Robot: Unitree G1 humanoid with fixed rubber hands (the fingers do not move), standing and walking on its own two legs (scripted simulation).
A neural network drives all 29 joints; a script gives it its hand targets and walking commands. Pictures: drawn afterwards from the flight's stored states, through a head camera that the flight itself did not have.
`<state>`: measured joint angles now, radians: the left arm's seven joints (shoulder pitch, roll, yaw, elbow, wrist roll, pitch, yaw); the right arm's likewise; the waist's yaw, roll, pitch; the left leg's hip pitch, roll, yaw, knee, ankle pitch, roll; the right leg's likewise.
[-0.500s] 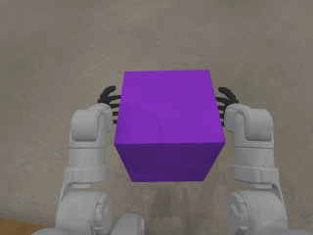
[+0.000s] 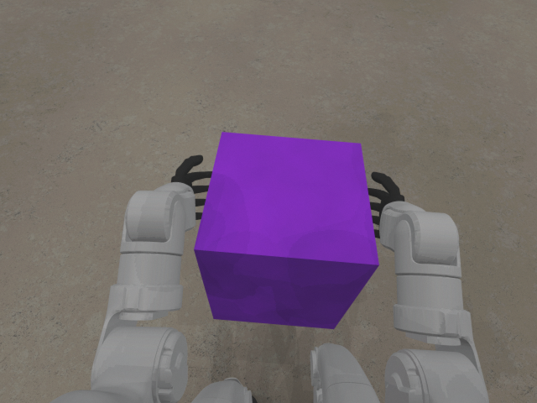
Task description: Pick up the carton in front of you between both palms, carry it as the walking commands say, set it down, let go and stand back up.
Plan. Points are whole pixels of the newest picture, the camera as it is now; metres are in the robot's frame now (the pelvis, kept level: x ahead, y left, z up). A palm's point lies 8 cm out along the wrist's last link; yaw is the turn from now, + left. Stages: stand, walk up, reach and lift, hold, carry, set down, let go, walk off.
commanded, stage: carry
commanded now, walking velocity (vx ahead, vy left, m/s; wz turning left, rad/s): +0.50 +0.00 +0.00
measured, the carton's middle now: (281, 237) +0.35 +0.00 -0.01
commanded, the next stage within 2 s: none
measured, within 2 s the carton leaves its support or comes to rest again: neither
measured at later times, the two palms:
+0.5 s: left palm (184, 39) +0.65 +0.17 +0.13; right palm (352, 38) +0.68 -0.13 +0.13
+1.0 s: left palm out of the picture +0.87 +0.21 +0.09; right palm (322, 8) +0.85 -0.09 +0.09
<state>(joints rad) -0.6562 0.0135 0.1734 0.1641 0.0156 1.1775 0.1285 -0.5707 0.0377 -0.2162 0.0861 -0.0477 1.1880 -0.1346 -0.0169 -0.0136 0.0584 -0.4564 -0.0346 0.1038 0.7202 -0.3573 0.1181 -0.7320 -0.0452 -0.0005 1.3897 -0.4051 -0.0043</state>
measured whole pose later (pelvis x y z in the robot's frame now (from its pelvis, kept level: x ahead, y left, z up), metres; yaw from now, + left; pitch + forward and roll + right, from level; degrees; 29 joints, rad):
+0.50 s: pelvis +0.31 -0.02 +0.03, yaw +3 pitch +5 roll +2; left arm -0.60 -0.02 0.21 0.01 0.03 1.17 0.14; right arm -0.63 0.03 -0.20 0.04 -0.06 1.20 -0.13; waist 0.06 -0.03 0.01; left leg -0.59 0.02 0.01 1.01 -0.40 0.00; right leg -0.34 0.03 -0.11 0.43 -0.19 -0.12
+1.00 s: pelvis +0.60 +0.07 +0.03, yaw -1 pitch +4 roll -1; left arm -0.16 -0.13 0.12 -0.25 0.12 1.19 0.08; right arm -0.14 0.13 -0.11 -0.24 -0.10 1.20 -0.11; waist -0.02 -0.01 -0.08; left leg -0.26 0.02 0.20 0.35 -0.17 0.07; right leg -0.54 -0.07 -0.07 0.95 -0.31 0.01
